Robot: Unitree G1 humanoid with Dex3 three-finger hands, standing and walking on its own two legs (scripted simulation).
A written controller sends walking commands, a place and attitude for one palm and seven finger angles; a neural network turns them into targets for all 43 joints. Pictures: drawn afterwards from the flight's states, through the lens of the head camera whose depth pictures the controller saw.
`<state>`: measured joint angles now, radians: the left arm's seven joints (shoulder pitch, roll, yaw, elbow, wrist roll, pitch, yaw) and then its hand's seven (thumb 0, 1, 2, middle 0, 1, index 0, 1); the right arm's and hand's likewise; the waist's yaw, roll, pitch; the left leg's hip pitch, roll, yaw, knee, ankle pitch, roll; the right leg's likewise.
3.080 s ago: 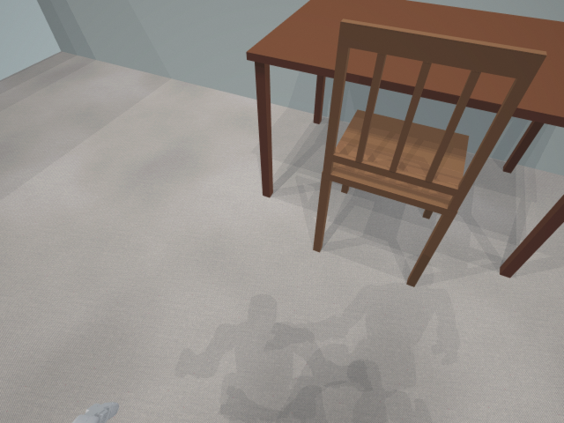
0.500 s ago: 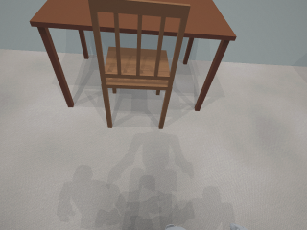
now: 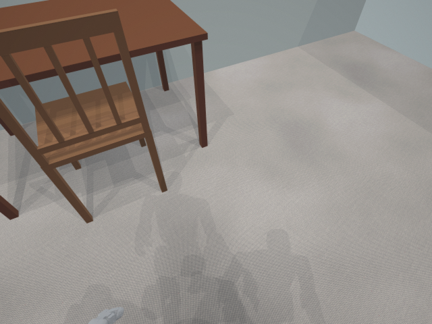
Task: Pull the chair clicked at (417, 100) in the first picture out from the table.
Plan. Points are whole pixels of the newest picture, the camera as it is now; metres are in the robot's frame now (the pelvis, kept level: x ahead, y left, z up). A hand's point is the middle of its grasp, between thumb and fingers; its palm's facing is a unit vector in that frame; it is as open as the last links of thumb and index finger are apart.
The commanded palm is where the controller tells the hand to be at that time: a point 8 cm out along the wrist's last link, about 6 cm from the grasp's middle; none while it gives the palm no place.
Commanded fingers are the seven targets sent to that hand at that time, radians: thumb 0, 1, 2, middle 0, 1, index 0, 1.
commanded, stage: walk to a spot facing it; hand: left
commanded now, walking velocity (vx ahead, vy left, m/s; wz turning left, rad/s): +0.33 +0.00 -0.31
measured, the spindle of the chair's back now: (72, 94) +0.81 +0.51 -0.04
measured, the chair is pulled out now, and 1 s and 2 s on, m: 0.00 0.00 0.00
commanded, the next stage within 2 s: turn to face it in 0.24 s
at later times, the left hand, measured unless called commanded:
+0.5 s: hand (114, 313) +0.18 +0.24 -0.18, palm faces -0.07 -0.99 -0.15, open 7.4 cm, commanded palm none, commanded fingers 0.00 0.90 0.90 -0.20 -0.30 -0.20 -0.30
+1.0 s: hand (124, 247) +0.32 +0.24 -0.14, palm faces +0.16 -0.96 -0.23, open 7.4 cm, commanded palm none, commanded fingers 0.00 0.90 0.90 -0.20 -0.30 -0.20 -0.30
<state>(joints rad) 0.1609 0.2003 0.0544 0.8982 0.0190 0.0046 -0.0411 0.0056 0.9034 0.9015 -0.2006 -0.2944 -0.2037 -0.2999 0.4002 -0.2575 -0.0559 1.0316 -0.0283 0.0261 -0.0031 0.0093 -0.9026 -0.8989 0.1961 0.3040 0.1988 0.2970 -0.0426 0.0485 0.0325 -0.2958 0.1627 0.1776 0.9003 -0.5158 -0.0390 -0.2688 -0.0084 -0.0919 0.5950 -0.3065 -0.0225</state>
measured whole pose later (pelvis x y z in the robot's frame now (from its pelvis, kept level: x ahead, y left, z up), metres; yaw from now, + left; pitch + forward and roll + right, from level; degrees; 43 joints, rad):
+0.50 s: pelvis +0.18 +0.06 +0.00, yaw -8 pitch -2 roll -3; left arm 0.33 0.21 0.05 1.09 0.02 0.00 0.01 0.01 0.90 0.90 -0.20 -0.29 -0.20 -0.30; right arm 0.21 -0.14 -0.01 0.97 -0.02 -0.06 -0.02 0.00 -0.91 -0.90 0.20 0.30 0.20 0.30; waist 0.01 -0.05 0.06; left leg -0.34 0.05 0.16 0.59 -0.21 0.08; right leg -0.34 -0.02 -0.02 1.15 -0.45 0.00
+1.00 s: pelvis +0.22 +0.04 +0.01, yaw +8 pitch +2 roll +0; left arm 0.14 0.16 0.06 0.92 0.00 0.03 0.03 0.00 0.90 0.90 -0.20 -0.29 -0.20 -0.30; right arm 0.31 -0.19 -0.07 1.00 -0.02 0.04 -0.01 0.01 -0.90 -0.90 0.20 0.30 0.20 0.30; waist -0.05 0.04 0.02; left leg -0.34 -0.12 -0.07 0.48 -0.16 0.08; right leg -0.27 -0.01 0.00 0.57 -0.33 0.04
